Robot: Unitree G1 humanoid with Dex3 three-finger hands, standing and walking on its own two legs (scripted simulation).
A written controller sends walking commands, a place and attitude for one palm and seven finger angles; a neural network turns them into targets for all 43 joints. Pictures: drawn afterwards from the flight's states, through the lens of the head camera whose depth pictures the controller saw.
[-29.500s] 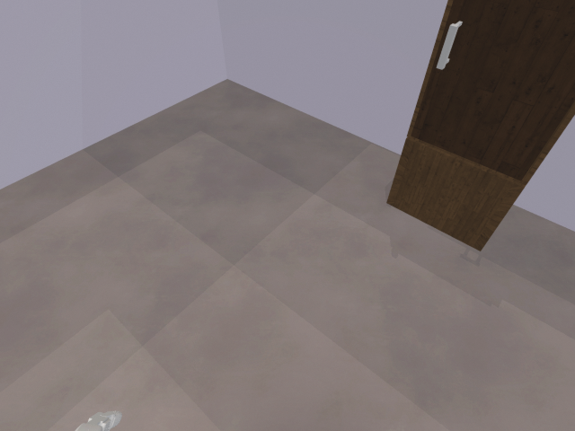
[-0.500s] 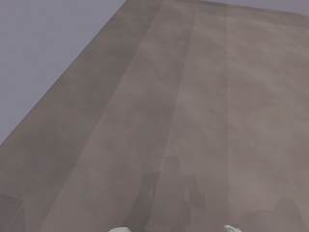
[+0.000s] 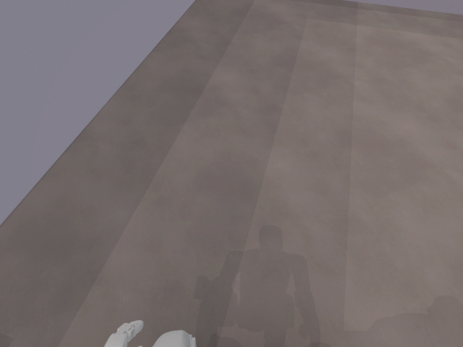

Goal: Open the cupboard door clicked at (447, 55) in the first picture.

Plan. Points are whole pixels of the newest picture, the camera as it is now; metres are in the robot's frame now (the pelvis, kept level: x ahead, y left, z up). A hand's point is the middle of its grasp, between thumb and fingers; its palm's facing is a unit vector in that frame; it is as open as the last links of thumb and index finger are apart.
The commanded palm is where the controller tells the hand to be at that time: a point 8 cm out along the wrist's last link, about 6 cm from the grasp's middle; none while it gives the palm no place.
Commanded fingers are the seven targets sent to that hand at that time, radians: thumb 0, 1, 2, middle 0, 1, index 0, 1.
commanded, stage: turn to face it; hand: left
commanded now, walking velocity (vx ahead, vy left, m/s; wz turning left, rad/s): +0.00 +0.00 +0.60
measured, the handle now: out of the picture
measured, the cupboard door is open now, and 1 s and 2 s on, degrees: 41 41 41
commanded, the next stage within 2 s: none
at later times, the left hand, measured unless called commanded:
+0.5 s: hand out of the picture +0.11 +0.24 -0.16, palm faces +0.27 -0.92 -0.29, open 7.4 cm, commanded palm none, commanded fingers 0.00 0.90 0.90 -0.20 -0.30 -0.20 -0.30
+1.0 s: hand out of the picture +0.02 +0.15 -0.18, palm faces +0.59 -0.77 -0.25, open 7.3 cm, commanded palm none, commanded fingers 0.00 0.90 0.90 -0.20 -0.30 -0.20 -0.30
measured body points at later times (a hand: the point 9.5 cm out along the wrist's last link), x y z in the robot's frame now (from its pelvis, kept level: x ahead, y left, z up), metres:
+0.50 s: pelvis +0.07 +0.00 +0.00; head +0.13 +0.02 +0.44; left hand +0.09 +0.29 -0.14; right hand +0.22 -0.23 -0.14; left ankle +0.06 +0.12 -0.74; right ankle +0.09 -0.16 -0.69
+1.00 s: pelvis +0.11 -0.04 -0.02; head +0.16 +0.00 +0.43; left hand -0.01 +0.19 -0.16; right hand +0.37 -0.17 -0.15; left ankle +0.05 +0.05 -0.74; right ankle +0.12 -0.15 -0.73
